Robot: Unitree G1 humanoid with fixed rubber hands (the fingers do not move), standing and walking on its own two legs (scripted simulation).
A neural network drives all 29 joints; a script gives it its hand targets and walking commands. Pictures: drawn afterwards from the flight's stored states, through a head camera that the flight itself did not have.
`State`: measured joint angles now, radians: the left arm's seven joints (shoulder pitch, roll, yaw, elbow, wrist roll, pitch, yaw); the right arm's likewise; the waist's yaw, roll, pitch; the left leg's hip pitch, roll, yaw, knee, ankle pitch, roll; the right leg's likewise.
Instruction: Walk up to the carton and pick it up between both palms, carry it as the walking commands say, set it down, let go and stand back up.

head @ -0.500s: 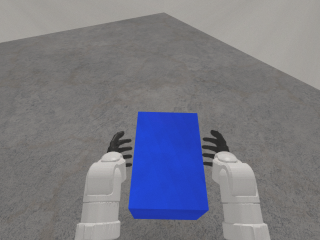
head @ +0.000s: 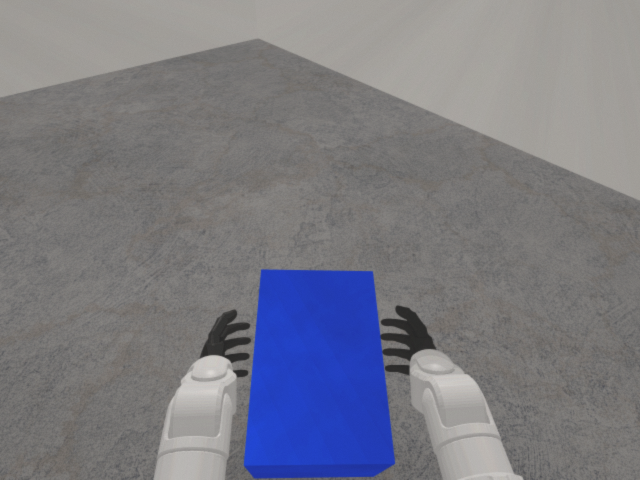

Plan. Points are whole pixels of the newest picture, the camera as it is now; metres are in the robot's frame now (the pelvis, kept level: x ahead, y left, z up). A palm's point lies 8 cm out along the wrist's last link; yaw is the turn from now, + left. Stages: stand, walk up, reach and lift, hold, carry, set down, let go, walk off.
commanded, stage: hold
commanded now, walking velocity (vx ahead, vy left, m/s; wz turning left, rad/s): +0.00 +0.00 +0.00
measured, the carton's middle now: (316, 370) +0.30 +0.04 -0.07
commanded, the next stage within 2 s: set down in 0.42 s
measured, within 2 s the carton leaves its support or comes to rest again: neither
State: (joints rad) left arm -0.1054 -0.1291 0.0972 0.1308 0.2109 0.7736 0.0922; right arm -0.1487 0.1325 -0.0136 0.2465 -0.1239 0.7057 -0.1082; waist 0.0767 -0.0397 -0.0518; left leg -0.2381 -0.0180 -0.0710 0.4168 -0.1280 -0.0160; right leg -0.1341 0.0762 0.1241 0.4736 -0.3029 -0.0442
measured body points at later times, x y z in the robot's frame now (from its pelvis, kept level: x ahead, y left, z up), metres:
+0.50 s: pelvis -0.05 +0.04 +0.00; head -0.11 +0.05 +0.44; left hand +0.25 +0.20 +0.04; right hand +0.30 -0.06 +0.05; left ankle +0.04 +0.14 -0.74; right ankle -0.03 -0.09 -0.74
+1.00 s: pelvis -0.04 +0.02 -0.01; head +0.00 +0.04 +0.44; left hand +0.26 +0.21 -0.04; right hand +0.31 -0.05 -0.03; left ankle +0.04 +0.14 -0.74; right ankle -0.03 -0.10 -0.74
